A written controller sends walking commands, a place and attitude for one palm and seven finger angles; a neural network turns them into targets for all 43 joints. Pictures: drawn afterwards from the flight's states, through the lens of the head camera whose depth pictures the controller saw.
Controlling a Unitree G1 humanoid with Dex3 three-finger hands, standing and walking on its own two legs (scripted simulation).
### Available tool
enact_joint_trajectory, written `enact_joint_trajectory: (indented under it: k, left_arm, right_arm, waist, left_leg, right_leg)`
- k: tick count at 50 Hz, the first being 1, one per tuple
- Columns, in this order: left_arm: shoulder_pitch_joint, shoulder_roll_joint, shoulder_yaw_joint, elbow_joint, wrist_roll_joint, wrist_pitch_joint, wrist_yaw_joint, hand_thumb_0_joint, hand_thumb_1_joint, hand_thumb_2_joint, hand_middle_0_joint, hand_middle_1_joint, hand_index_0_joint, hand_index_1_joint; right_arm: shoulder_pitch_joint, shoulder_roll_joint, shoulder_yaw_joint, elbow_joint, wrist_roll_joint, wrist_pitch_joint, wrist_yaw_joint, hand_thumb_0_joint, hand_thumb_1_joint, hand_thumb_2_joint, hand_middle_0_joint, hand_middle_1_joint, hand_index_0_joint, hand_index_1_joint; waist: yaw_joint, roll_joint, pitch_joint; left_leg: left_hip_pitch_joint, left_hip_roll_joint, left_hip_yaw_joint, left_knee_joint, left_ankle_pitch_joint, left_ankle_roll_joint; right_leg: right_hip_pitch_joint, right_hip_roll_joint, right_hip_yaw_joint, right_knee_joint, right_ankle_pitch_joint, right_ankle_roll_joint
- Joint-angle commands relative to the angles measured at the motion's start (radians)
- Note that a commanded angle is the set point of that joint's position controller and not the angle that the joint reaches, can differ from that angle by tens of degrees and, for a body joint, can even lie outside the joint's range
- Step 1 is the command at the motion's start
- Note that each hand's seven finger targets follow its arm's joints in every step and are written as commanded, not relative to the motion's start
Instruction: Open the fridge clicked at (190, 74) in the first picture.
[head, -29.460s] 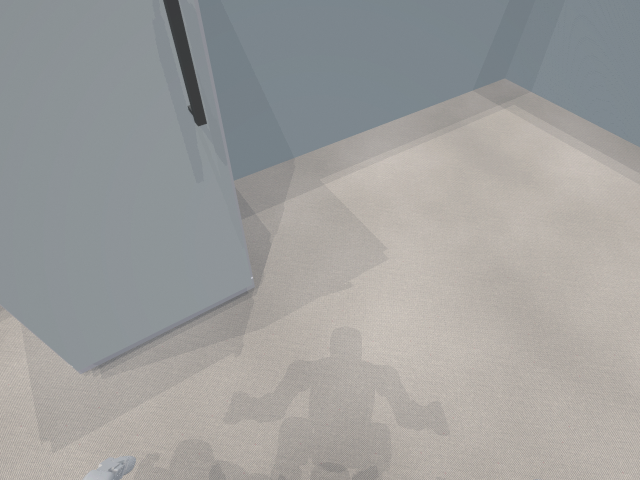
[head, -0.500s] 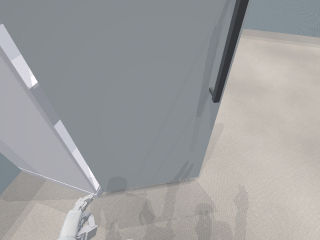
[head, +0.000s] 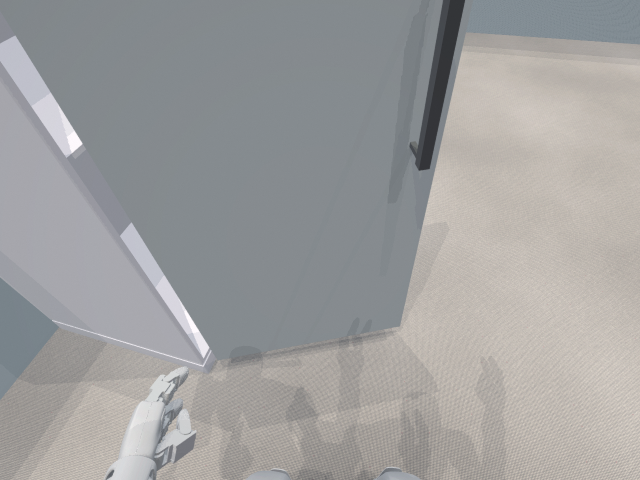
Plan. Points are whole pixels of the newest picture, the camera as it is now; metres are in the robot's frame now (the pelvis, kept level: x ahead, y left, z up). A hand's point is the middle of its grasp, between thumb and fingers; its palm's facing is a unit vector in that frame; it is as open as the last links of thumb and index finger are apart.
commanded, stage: step back with the hand held close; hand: right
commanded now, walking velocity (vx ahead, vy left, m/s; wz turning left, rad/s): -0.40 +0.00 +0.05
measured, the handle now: (433, 70) +0.62 -0.13 +0.20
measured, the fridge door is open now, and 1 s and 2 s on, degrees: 63 63 63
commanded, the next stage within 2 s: stop stepping back and stand still in 0.40 s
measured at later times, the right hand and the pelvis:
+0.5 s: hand out of the picture +0.13 -0.26 +0.19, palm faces +0.32 +0.83 -0.45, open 7.4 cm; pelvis -0.10 -0.01 +0.03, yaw +5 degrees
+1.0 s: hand out of the picture +0.06 -0.27 +0.18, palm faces +0.35 +0.85 -0.40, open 7.4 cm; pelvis -0.18 -0.02 +0.02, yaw +6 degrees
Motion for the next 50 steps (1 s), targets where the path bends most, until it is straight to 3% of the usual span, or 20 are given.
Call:
enact_joint_trajectory:
  k: [1,5,8,11,15,17,19,21,29,31,32,33,34,37,41,43,45,46,48,50]
  left_arm:
    - [-0.072,0.152,0.072,-0.130,-0.002,-0.066,0.020,0.000,0.900,0.900,-0.200,-0.300,-0.200,-0.300]
    - [-0.072,0.132,0.066,-0.095,0.002,-0.090,0.003,0.000,0.900,0.900,-0.200,-0.300,-0.200,-0.300]
    - [-0.063,0.081,0.051,-0.056,0.001,-0.089,0.002,0.000,0.900,0.900,-0.200,-0.300,-0.200,-0.300]
    - [-0.101,0.082,0.055,-0.066,-0.001,-0.067,0.013,0.000,0.900,0.900,-0.200,-0.300,-0.200,-0.300]
    - [-0.092,0.101,0.042,-0.079,-0.003,-0.024,0.023,0.000,0.900,0.900,-0.200,-0.300,-0.200,-0.300]
    - [-0.105,0.122,0.054,-0.104,0.002,-0.015,0.019,0.000,0.900,0.900,-0.200,-0.300,-0.200,-0.300]
    - [-0.094,0.119,0.067,-0.113,0.015,-0.044,0.005,0.000,0.900,0.900,-0.200,-0.300,-0.200,-0.300]
    - [-0.061,0.115,0.070,-0.085,0.002,-0.066,-0.003,0.000,0.900,0.900,-0.200,-0.300,-0.200,-0.300]
    - [-0.073,0.129,0.046,-0.102,0.006,-0.065,0.005,0.000,0.900,0.900,-0.200,-0.300,-0.200,-0.300]
    - [-0.055,0.118,0.046,-0.099,0.010,-0.035,0.003,0.000,0.900,0.900,-0.200,-0.300,-0.200,-0.300]
    - [-0.055,0.113,0.036,-0.085,0.027,-0.027,-0.001,0.000,0.900,0.900,-0.200,-0.300,-0.200,-0.300]
    - [-0.066,0.105,0.016,-0.078,0.034,-0.022,-0.002,0.000,0.900,0.900,-0.200,-0.300,-0.200,-0.300]
    - [-0.019,0.088,0.027,-0.056,-0.004,-0.032,0.006,0.000,0.900,0.900,-0.200,-0.300,-0.200,-0.300]
    - [-0.055,0.124,0.029,-0.035,-0.014,-0.027,0.019,0.000,0.900,0.900,-0.200,-0.300,-0.200,-0.300]
    - [-0.041,0.135,0.037,-0.020,-0.007,-0.054,0.034,0.000,0.900,0.900,-0.200,-0.300,-0.200,-0.300]
    - [-0.045,0.165,0.046,-0.053,-0.006,-0.073,0.039,0.000,0.900,0.900,-0.200,-0.300,-0.200,-0.300]
    - [-0.041,0.132,0.027,-0.042,0.013,-0.078,0.031,0.000,0.900,0.900,-0.200,-0.300,-0.200,-0.300]
    - [-0.041,0.119,0.025,-0.045,0.022,-0.087,0.027,0.000,0.900,0.900,-0.200,-0.300,-0.200,-0.300]
    - [-0.035,0.115,0.027,-0.039,0.020,-0.093,0.019,0.000,0.900,0.900,-0.200,-0.300,-0.200,-0.300]
    - [-0.038,0.127,0.029,-0.045,0.016,-0.081,0.013,0.000,0.900,0.900,-0.200,-0.300,-0.200,-0.300]
  right_arm:
    - [-0.051,-0.150,-0.163,-0.154,0.008,-0.056,-0.023,0.000,-0.900,-0.900,0.200,0.300,0.200,0.300]
    - [-0.039,-0.118,-0.096,-0.162,0.041,-0.060,-0.014,0.000,-0.900,-0.900,0.200,0.300,0.200,0.300]
    - [-0.158,-0.136,-0.031,-0.214,0.036,-0.074,-0.026,0.000,-0.900,-0.900,0.200,0.300,0.200,0.300]
    - [-0.163,-0.204,-0.065,-0.214,0.022,-0.038,-0.042,0.000,-0.900,-0.900,0.200,0.300,0.200,0.300]
    - [-0.100,-0.190,-0.086,-0.160,0.026,-0.019,-0.028,0.000,-0.900,-0.900,0.200,0.300,0.200,0.300]
    - [-0.036,-0.213,-0.127,-0.176,0.039,-0.020,-0.015,0.000,-0.900,-0.900,0.200,0.300,0.200,0.300]
    - [0.000,-0.178,-0.121,-0.208,0.060,-0.017,-0.001,0.000,-0.900,-0.900,0.200,0.300,0.200,0.300]
    - [0.045,-0.132,-0.090,-0.206,0.071,-0.002,-0.011,0.000,-0.900,-0.900,0.200,0.300,0.200,0.300]
    - [0.035,-0.167,-0.076,-0.238,0.074,0.067,-0.037,0.000,-0.900,-0.900,0.200,0.300,0.200,0.300]
    - [0.059,-0.219,-0.114,-0.246,0.069,0.069,-0.038,0.000,-0.900,-0.900,0.200,0.300,0.200,0.300]
    - [0.049,-0.276,-0.161,-0.269,0.067,0.063,-0.047,0.000,-0.900,-0.900,0.200,0.300,0.200,0.300]
    - [-0.036,-0.279,-0.161,-0.289,0.071,0.058,-0.058,0.000,-0.900,-0.900,0.200,0.300,0.200,0.300]
    - [-0.017,-0.199,-0.103,-0.170,0.069,0.082,-0.053,0.000,-0.900,-0.900,0.200,0.300,0.200,0.300]
    - [-0.135,-0.145,-0.033,-0.087,0.047,0.098,-0.056,0.000,-0.900,-0.900,0.200,0.300,0.200,0.300]
    - [-0.218,-0.126,0.011,-0.061,0.015,0.070,-0.062,0.000,-0.900,-0.900,0.200,0.300,0.200,0.300]
    - [-0.175,-0.159,-0.031,-0.150,0.022,0.050,-0.063,0.000,-0.900,-0.900,0.200,0.300,0.200,0.300]
    - [-0.130,-0.172,-0.054,-0.199,0.030,0.041,-0.056,0.000,-0.900,-0.900,0.200,0.300,0.200,0.300]
    - [-0.134,-0.178,-0.067,-0.221,0.021,0.036,-0.057,0.000,-0.900,-0.900,0.200,0.300,0.200,0.300]
    - [-0.047,-0.179,-0.090,-0.198,0.027,0.037,-0.059,0.000,-0.900,-0.900,0.200,0.300,0.200,0.300]
    - [0.025,-0.148,-0.083,-0.168,0.026,0.050,-0.057,0.000,-0.900,-0.900,0.200,0.300,0.200,0.300]
  waist:
    - [-0.026,-0.230,-0.140]
    - [-0.024,-0.193,-0.101]
    - [-0.002,0.027,-0.222]
    - [-0.011,0.114,-0.205]
    - [-0.006,-0.041,-0.143]
    - [-0.030,-0.271,-0.285]
    - [-0.044,-0.279,-0.304]
    - [-0.039,-0.176,-0.271]
    - [-0.028,-0.282,-0.206]
    - [-0.022,-0.068,-0.179]
    - [-0.029,0.036,-0.188]
    - [-0.032,0.050,-0.167]
    - [-0.026,0.186,-0.162]
    - [0.007,0.088,0.005]
    - [0.008,-0.036,0.008]
    - [-0.008,-0.209,-0.056]
    - [0.011,-0.360,-0.046]
    - [0.008,-0.293,-0.027]
    - [-0.012,-0.165,-0.070]
    - [-0.009,-0.238,-0.100]
  left_leg:
    - [0.453,-0.054,0.001,0.268,-0.117,0.000]
    - [0.216,-0.002,-0.033,-0.080,-0.164,0.056]
    - [0.024,0.191,-0.245,-0.262,0.264,0.100]
    - [-0.042,0.272,-0.283,-0.323,0.267,0.117]
    - [0.120,0.098,-0.129,-0.156,0.451,0.051]
    - [0.180,-0.043,0.013,0.070,0.026,0.002]
    - [0.200,-0.058,-0.025,0.378,-0.335,0.011]
    - [0.052,-0.027,0.006,0.301,-0.317,0.009]
    - [0.347,-0.062,0.177,-0.242,-0.288,0.058]
    - [0.190,0.120,0.013,-0.438,-0.247,0.127]
    - [0.010,0.323,-0.195,-0.510,-0.280,0.205]
    - [0.027,0.412,-0.234,-0.489,-0.162,0.254]
    - [0.072,0.368,-0.243,-0.455,-0.295,0.244]
    - [0.021,0.308,-0.126,-0.412,-0.296,0.170]
    - [0.034,0.218,-0.081,-0.290,-0.319,0.119]
    - [0.066,0.078,0.010,-0.067,-0.199,0.064]
    - [0.041,0.006,0.077,0.166,-0.322,0.026]
    - [0.048,0.025,0.052,0.215,-0.306,0.033]
    - [0.150,0.035,0.076,0.061,-0.286,0.038]
    - [0.326,0.017,0.133,-0.146,-0.225,0.049]
  right_leg:
    - [-0.374,-0.316,0.308,-0.462,-0.574,-0.110]
    - [-0.064,-0.237,0.215,-0.332,-0.354,-0.034]
    - [0.295,-0.071,-0.009,-0.066,0.043,0.073]
    - [0.294,-0.011,-0.016,0.105,-0.072,0.078]
    - [0.219,-0.061,0.034,-0.218,0.297,0.063]
    - [0.276,-0.246,0.189,-0.346,0.582,0.013]
    - [0.160,-0.371,0.271,-0.452,0.196,-0.061]
    - [0.313,-0.337,0.180,-0.396,0.291,-0.095]
    - [0.153,-0.168,0.052,-0.528,-0.385,0.071]
    - [0.232,-0.033,-0.089,-0.156,-0.244,0.101]
    - [0.275,-0.010,-0.050,0.116,-0.150,0.093]
    - [0.165,-0.034,-0.010,0.249,-0.150,0.086]
    - [0.063,-0.002,0.030,0.339,-0.196,0.089]
    - [0.035,-0.069,0.040,0.226,-0.167,0.068]
    - [0.234,-0.042,-0.011,-0.183,-0.181,0.024]
    - [0.273,-0.156,0.167,-0.307,-0.130,-0.028]
    - [0.191,-0.282,0.450,-0.532,-0.452,-0.066]
    - [0.152,-0.305,0.461,-0.550,-0.466,-0.093]
    - [0.137,-0.269,0.317,-0.479,-0.346,-0.082]
    - [0.059,-0.188,0.158,-0.401,-0.372,-0.021]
